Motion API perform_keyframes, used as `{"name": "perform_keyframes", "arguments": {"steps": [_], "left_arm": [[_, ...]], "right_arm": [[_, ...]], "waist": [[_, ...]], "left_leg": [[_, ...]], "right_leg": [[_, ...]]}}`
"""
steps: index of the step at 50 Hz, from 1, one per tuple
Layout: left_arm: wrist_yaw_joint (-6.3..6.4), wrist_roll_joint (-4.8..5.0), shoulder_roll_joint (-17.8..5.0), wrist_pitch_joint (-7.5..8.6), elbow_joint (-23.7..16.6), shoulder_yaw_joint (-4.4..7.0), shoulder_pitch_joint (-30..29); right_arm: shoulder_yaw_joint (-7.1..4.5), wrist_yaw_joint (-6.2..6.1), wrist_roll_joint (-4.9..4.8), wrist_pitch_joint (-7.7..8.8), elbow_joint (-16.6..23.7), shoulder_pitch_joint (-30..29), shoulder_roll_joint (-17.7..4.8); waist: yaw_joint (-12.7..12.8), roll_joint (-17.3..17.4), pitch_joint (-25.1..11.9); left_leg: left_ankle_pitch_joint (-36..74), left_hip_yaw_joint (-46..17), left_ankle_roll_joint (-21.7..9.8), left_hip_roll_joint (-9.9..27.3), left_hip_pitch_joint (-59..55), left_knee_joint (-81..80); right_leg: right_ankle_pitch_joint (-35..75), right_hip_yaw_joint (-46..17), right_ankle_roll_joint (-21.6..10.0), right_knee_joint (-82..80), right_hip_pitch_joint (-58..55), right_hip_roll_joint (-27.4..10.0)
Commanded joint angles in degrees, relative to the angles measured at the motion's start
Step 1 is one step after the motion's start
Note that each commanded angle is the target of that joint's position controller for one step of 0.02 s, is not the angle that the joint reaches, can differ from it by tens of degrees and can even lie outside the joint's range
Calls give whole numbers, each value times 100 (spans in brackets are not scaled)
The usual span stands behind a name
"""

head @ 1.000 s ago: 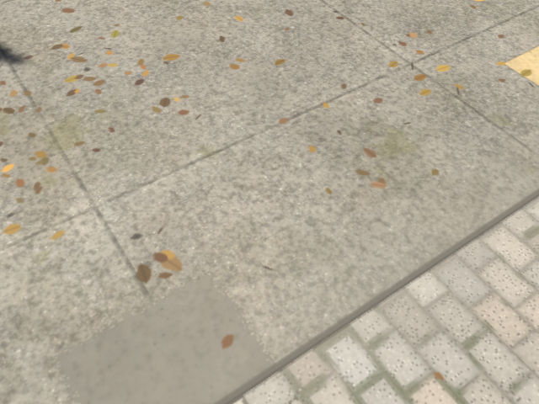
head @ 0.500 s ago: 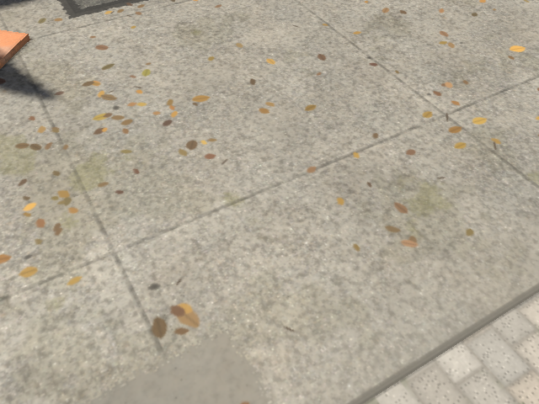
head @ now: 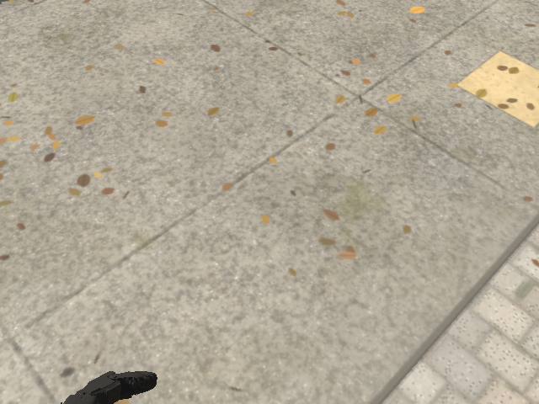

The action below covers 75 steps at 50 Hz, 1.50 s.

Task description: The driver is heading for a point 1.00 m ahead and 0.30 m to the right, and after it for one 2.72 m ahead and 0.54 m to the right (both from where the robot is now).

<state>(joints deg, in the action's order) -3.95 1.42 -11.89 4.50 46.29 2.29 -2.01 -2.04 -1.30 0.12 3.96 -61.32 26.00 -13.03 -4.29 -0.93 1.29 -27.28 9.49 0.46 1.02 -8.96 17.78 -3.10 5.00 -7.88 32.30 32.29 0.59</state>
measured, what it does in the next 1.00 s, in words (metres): walks ahead, turning right: right foot, then left foot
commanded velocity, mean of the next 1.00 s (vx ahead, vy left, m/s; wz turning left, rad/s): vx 0.50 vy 0.00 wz -0.56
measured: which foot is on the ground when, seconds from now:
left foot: down 0.00-0.00, up 0.02-0.46, down 0.48-1.00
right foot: up 0.00-0.00, down 0.02-0.48, up 0.50-1.00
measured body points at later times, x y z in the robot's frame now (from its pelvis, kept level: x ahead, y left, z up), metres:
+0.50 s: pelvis +0.29 +0.00 +0.01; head +0.31 +0.00 +0.46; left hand +0.39 +0.28 -0.12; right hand +0.45 -0.29 -0.06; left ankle +0.43 +0.09 -0.72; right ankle +0.15 -0.09 -0.71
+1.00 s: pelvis +0.51 -0.11 +0.01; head +0.54 -0.13 +0.46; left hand +0.83 -0.06 -0.06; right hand +0.35 -0.35 -0.12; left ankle +0.44 +0.09 -0.71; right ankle +0.56 -0.27 -0.70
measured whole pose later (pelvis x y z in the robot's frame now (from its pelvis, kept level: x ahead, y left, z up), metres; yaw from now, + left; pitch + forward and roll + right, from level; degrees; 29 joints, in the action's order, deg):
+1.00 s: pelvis +0.51 -0.11 +0.01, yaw -35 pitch +2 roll +2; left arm -3.3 1.3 -14.7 1.4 34.4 3.4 3.2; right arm -4.7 -0.5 -1.3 3.7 -50.0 19.3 -17.2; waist -5.1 -1.4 2.0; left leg -24.0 14.8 3.3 3.2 -5.2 18.4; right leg -7.5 2.7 -5.0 36.6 33.3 -2.7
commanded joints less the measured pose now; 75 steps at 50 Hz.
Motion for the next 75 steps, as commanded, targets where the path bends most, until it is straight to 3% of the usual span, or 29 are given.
{"name": "perform_keyframes", "arguments": {"steps": [1, 2, 3, 4, 6, 9, 13, 19, 23, 24, 25, 26, 27, 29, 32, 35, 41, 46, 49, 51, 52, 53, 54, 55, 56, 58, 62, 68, 75], "left_arm": [[92, -27, -1426, -20, 114, 555, 2092], [134, -45, -1831, -31, 103, 590, 2296], [187, -80, -1382, -53, 162, 482, 2541], [215, -78, -1154, -16, 104, 423, 2161], [182, -82, -850, 50, -183, 313, 1227], [232, -88, -826, 70, -277, 274, 1056], [403, -72, -1152, 58, -264, 365, 1498], [447, 23, -1157, -33, -162, 380, 2094], [500, -28, -1096, -108, -266, 362, 2042], [491, -59, -878, -96, -340, 285, 1984], [468, -146, -503, -68, -461, 155, 2034], [453, 84, -402, -1, -655, 108, 2778], [483, 147, -1065, -16, -498, 227, 2686], [492, 27, -1197, -100, -613, 302, 1929], [413, 35, -874, -178, -728, 309, 1865], [399, 10, -720, -250, -914, 284, 1666], [251, -8, -591, -208, -1214, 215, 862], [78, 17, -586, -211, -1580, 184, 134], [47, -20, -863, -253, -1620, 324, 489], [144, -5, -1414, -297, -1174, 651, 2194], [279, 15, -1892, -334, -1030, 752, 2774], [241, -2, -2173, -226, -1240, 704, 2538], [190, -53, -1581, -159, -1162, 549, 2666], [180, -68, -1406, -103, -1091, 482, 2439], [180, -58, -1242, -73, -1129, 413, 1995], [201, -153, -953, -30, -1195, 303, 1465], [256, -177, -1064, 133, -912, 325, 1599], [374, -218, -1096, 155, -589, 296, 1845], [458, -140, -1209, -27, -226, 344, 2184]], "right_arm": [[-173, -71, 52, 26, 543, -270, -1082], [118, 105, 128, 232, 746, 374, -145], [2, 201, -92, 517, 813, -226, -612], [-92, 212, -267, 634, 1096, -861, -924], [-174, 92, -129, 618, 1167, -1135, -955], [-236, 42, -7, 348, 1340, -926, -734], [-199, -9, 110, 255, 1746, -1911, -583], [-170, 120, -46, 330, 2138, -2893, -660], [-297, 189, -74, 470, 2114, -2419, -967], [-380, 158, -10, 500, 1991, -1784, -1151], [-475, 109, 49, 495, 1887, -808, -1516], [-569, 143, 86, 398, 1685, -397, -1872], [-439, 168, 13, 375, 1861, -645, -1253], [-305, 156, 25, 302, 1981, -1200, -861], [-259, 161, 59, 291, 1877, -1477, -688], [-335, 166, 21, 351, 1745, -1352, -855], [-403, 98, 5, 249, 1600, -1166, -1103], [-469, 80, -115, 103, 1442, -820, -1352], [-541, 42, -184, -3, 1463, -894, -1604], [-499, -7, -194, -59, 1516, -961, -1533], [-282, 31, 95, -6, 1651, -695, -896], [-120, 119, 29, 211, 1957, -434, -603], [-264, 189, -228, 366, 1959, -1134, -1201], [-259, 208, -320, 417, 2058, -1396, -1207], [-240, 153, -206, 407, 1980, -1431, -1131], [-284, 146, -90, 265, 1843, -1166, -1133], [-242, 134, -79, 16, 1770, -1175, -865], [-188, 237, -148, 62, 1953, -1961, -692], [-93, 527, -131, 115, 2459, -2689, -528]], "waist": [[1440, 310, -1249], [807, -1216, -2080], [1177, -778, -2342], [1136, -653, -1415], [579, 334, -619], [163, 103, -332], [409, -123, -51], [816, -372, -130], [422, -593, -325], [117, -518, -729], [-227, 230, -1526], [156, 2320, -2062], [37, 1487, -1580], [62, 469, -587], [335, 726, -162], [348, 582, -102], [108, 473, 71], [-71, 471, 375], [313, 723, 0], [1238, 517, -906], [1167, -768, -1400], [728, -1560, -2355], [1154, -556, -2098], [1031, -493, -1326], [755, 35, -875], [355, -170, -599], [298, -132, -312], [674, -171, 87], [929, -116, 363]], "left_leg": [[5953, -40, -297, 1051, 2079, 3872], [134, -514, 36, -253, 4655, 6088], [-259, -1604, -144, -226, 5259, 6748], [193, -1595, -275, 84, 5694, 6627], [843, -1502, -241, 482, 5008, 5668], [897, -1453, -7, 678, 4279, 4784], [2275, -1232, 244, 452, 4220, 3047], [3148, -1354, 193, 17, 3659, 1272], [2316, -1339, -98, -62, 2782, 722], [2245, -1488, -314, 206, 1767, 716], [2049, -2478, -691, 1278, 250, 777], [650, -5175, -1549, 2421, -1209, 163], [-343, -5277, -1396, 2346, -890, -30], [708, -3630, -1019, 1851, 465, -179], [1783, -2383, -955, 1369, 1471, -621], [2567, -1746, -1107, 1391, 1478, -836], [3179, -631, -965, 1302, 1193, -886], [3404, -235, -835, 1562, 610, -700], [5904, 106, -674, 1580, 381, 325], [6274, 384, -384, 1242, 1262, 2616], [2130, 314, -154, 847, 3135, 4548], [-821, -811, 22, -190, 5001, 6159], [-335, -1442, -69, 114, 5571, 6390], [155, -1325, -174, 327, 5714, 6086], [616, -1305, -164, 607, 5373, 5642], [1049, -1343, -104, 878, 4612, 5108], [1823, -1264, 84, 896, 4690, 4487], [3614, -1295, 2, 553, 4936, 2656], [2870, -903, -329, 254, 5444, 1669]], "right_leg": [[-160, -1060, -664, -163, -3781, -351], [-1088, -4420, -1840, -687, -5874, -1963], [-1323, -5121, -1715, -1430, -5941, -2015], [-838, -4184, -1388, -1536, -5254, -1775], [261, -2969, -1066, -1787, -3312, -1293], [554, -2403, -1035, -2088, -1989, -989], [389, -1921, -847, -2167, -1326, -614], [-470, -2346, -497, -1609, -1771, -653], [-478, -2922, -288, -737, -2213, -699], [-342, -2710, -105, 12, -1929, -420], [-1251, -2061, 152, 1760, -1118, 25], [-3219, -1437, 413, 3340, 838, 566], [-2931, -1635, 481, 4090, 1454, 76], [-1937, -1368, 573, 4167, 1330, -294], [-1410, -1193, 622, 3675, 843, -650], [-989, -1145, 712, 3333, 1070, -738], [406, -803, 726, 1571, 978, -697], [55, -371, 505, 676, 860, -564], [-818, 84, 162, 473, -116, -73], [-432, 113, -243, -92, -2617, 374], [-16, -1796, -636, -24, -4429, -936], [-1416, -5129, -1756, -1129, -5694, -2112], [-1482, -4760, -1381, -1542, -5451, -2030], [-1027, -3874, -1152, -1516, -4714, -1860], [-385, -3173, -945, -1514, -3770, -1612], [426, -2376, -783, -1754, -2674, -1273], [1172, -1494, -730, -2201, -2227, -1167], [900, -549, -241, -2460, -2603, -1018], [2064, -151, -127, -1924, -4027, -1503]]}}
